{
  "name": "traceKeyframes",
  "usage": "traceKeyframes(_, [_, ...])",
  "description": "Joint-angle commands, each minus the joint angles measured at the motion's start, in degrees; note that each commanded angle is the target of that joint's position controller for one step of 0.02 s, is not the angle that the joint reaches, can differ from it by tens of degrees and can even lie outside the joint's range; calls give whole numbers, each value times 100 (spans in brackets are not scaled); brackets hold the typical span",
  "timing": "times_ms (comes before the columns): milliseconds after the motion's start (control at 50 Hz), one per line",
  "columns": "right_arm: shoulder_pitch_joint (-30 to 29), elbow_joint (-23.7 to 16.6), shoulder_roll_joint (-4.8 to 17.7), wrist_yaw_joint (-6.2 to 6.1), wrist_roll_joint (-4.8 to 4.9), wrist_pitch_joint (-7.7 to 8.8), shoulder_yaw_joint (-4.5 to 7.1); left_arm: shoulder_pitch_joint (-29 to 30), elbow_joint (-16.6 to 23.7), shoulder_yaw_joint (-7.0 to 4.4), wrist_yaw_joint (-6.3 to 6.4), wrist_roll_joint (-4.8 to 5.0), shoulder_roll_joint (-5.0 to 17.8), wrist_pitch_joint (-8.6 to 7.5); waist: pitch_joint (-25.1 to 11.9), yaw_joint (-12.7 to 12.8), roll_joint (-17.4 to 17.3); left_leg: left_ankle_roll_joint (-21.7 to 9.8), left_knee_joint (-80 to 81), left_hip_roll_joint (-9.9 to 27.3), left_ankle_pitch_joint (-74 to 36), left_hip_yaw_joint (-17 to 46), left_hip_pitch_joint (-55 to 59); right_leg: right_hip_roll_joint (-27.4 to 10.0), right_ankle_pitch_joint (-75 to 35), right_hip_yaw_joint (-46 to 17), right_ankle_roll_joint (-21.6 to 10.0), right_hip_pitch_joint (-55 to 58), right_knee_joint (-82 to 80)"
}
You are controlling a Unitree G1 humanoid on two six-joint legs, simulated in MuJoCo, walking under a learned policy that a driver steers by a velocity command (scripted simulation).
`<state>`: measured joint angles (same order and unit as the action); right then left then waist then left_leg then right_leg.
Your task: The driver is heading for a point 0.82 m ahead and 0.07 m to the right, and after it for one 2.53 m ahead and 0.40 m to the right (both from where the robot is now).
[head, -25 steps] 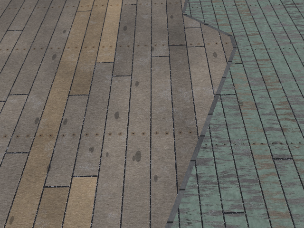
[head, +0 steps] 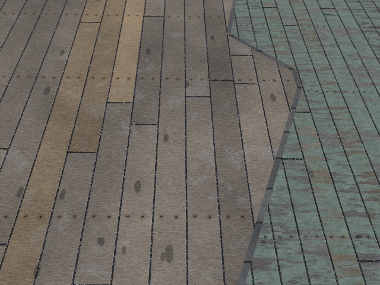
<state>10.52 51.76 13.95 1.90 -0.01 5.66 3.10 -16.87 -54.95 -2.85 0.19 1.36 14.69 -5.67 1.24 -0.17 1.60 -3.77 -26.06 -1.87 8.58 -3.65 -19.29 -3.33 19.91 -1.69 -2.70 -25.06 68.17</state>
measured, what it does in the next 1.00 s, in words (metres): walks ahead: right foot, then left foot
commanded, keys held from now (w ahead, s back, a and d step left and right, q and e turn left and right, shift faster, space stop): w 1.00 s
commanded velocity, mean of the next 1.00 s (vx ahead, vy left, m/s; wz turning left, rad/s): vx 0.50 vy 0.00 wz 0.00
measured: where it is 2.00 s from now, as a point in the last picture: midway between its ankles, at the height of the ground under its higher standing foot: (212, 137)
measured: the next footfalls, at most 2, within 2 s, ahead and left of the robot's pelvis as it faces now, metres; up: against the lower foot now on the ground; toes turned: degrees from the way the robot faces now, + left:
right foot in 0.42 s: +0.41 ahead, -0.15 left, +0.00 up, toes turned -3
left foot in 0.98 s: +0.71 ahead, +0.09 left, +0.00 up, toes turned +3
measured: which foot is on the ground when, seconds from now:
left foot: down 0.00-0.44, up 0.46-0.96, down 0.98-1.00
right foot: up 0.00-0.40, down 0.42-0.98, up 1.00-1.00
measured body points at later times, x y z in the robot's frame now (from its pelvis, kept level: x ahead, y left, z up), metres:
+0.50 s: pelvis +0.28 -0.06 -0.01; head +0.31 -0.07 +0.44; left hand +0.45 +0.19 -0.11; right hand +0.26 -0.32 -0.16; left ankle +0.11 +0.08 -0.66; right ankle +0.37 -0.15 -0.74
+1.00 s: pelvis +0.56 -0.01 -0.02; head +0.59 +0.00 +0.43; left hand +0.51 +0.26 -0.16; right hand +0.76 -0.25 -0.11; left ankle +0.67 +0.09 -0.74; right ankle +0.37 -0.15 -0.72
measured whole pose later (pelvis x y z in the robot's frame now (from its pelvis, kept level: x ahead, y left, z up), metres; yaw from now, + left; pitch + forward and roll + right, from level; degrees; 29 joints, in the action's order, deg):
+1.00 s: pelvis +0.56 -0.01 -0.02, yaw +0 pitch +2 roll -1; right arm 0.9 49.3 13.4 2.0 0.6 5.8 3.4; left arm -22.2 -58.7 -3.7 0.6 0.6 14.7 -3.2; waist 1.3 2.9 0.3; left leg -4.2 -31.4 1.0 5.0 -2.5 -28.7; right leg -1.0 26.4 1.7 0.1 -1.1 32.9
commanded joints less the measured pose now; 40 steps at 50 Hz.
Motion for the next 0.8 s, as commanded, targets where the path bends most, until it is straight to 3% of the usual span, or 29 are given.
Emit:
traceKeyframes(20, [117, -147, 498, 17, -41, 94, 82, -307, 279, -125, 57, -39, 274, 54, -311, 142, -621, -1007, 1690, 1497, -619, 1622, 786, -546, -482, -213, 11, -819, -185])
traceKeyframes(80, [413, 16, 718, -81, -35, 109, 130, 193, 467, -169, 92, -83, 329, 129, -57, 105, -501, -1029, 1909, 1440, -1018, 1259, 769, -597, -1163, -157, 151, -1304, -916])
traceKeyframes(120, [638, 101, 730, -149, -11, 71, 125, 609, 601, -177, 75, -119, 310, 117, 3, -2, -443, -947, 1936, 1387, -1194, 1091, 1002, -577, -1773, -128, 209, -1574, -1575])
traceKeyframes(180, [868, 186, 777, -201, 27, 35, 117, 1193, 762, -136, 13, -92, 194, 77, 101, -173, -487, -783, 1979, 1251, -1119, 813, 1151, -422, -2515, 12, 201, -1455, -2612])
traceKeyframes(300, [1430, 488, 856, -235, 87, -82, 152, 2158, 1113, -60, -167, -18, 190, 9, 407, -470, -478, -746, 1680, 1568, -1057, 812, 2118, -205, -2303, 128, 100, -1603, -3645])
traceKeyframes(360, [1354, 532, 947, -268, 109, -157, 207, 2048, 1177, -93, -251, -8, 340, -47, 294, -270, -594, -623, 1237, 1746, -1833, 847, 2471, -59, -1698, 208, -111, -1170, -3901])
traceKeyframes(380, [1228, 505, 1003, -272, 111, -177, 224, 1721, 1104, -152, -250, -16, 464, -62, 82, -61, -676, -553, 876, 1697, -2696, 779, 2456, 110, -1550, 348, -207, -585, -3962])
traceKeyframes(400, [1082, 472, 972, -270, 113, -204, 210, 1007, 889, -262, -230, -37, 645, -67, -338, 331, -656, -433, 69, 1468, -3568, 577, 2299, 318, -1619, 524, -347, 437, -4084])
traceKeyframes(420, [1028, 388, 809, -266, 67, -209, 139, -64, 584, -405, -183, -71, 976, -64, -1053, 748, -476, -245, -1247, 1148, -3284, 345, 1505, 42, -1812, 210, -597, 2092, -3901])
traceKeyframes(440, [1549, 264, 271, -226, -13, -123, -28, -917, 440, -545, -136, -186, 1577, -39, -2013, 694, 718, 137, -3552, 358, -935, 64, -670, -1477, -1527, -2067, -1379, 4457, -3969])
traceKeyframes(460, [1685, 359, 140, -174, 75, 30, -95, -1025, 370, -455, -158, -111, 1327, -13, -2548, 654, 1420, 224, -4757, -176, 2355, 731, -1855, -2082, -834, -4071, -1860, 5063, -4957])
traceKeyframes(480, [1185, 259, 729, -143, 229, 139, 61, -579, 444, -328, -155, -64, 941, -18, -1744, 647, 944, 95, -5240, 244, 2193, 1038, -2435, -1846, -439, -3439, -1519, 4430, -5062])
traceKeyframes(500, [704, 121, 823, -144, 286, 182, 79, -71, 574, -257, -138, -75, 710, -13, -1098, 528, 583, 11, -5123, 560, 1674, 867, -2492, -1616, -636, -2559, -1275, 3547, -5170])
traceKeyframes(520, [481, 89, 749, -182, 226, 159, 97, 337, 626, -195, -162, -118, 556, -18, -629, 330, 156, 21, -4712, 799, 1214, 745, -2246, -1373, -1064, -1946, -1142, 2628, -5404])
traceKeyframes(540, [500, 109, 695, -222, 139, 79, 147, 554, 647, -141, -182, -172, 390, -41, -395, 124, 134, 17, -4338, 981, 909, 770, -1899, -1147, -1308, -1521, -1023, 2030, -5623])
traceKeyframes(580, [770, 180, 407, -241, 109, -73, 126, 545, 560, -144, -205, -178, 405, -75, -283, -81, 291, 88, -3981, 1072, 721, 749, -1436, -1026, -1650, -1143, -1081, 1462, -5911])
traceKeyframes(620, [580, 106, 388, -268, 87, -139, 146, 354, 444, -178, -157, -176, 557, -101, -130, -122, 209, 180, -3565, 1093, 342, 689, -1654, -958, -1966, -830, -1122, 1372, -6081])
traceKeyframes(680, [-56, -107, 393, -251, 19, -137, 164, 60, 320, -199, -59, -157, 671, -67, 15, 11, 113, 297, -2558, 1086, -580, 664, -2105, -909, -2252, -551, -1053, 1605, -6175])
traceKeyframes(740, [-649, -268, 286, -192, 43, -104, 123, -169, 218, -195, -6, -113, 705, -37, 128, 180, 169, 305, -1526, 917, -1346, 509, -1933, -748, -2152, -231, -891, 1678, -6230])
traceKeyframes(800, [-1181, -423, 264, -129, 85, -87, 77, -498, 47, -211, 13, -62, 754, -9, 275, 364, 160, 295, -908, 777, -1499, 407, -1887, -827, -1972, -168, -857, 2034, -6190])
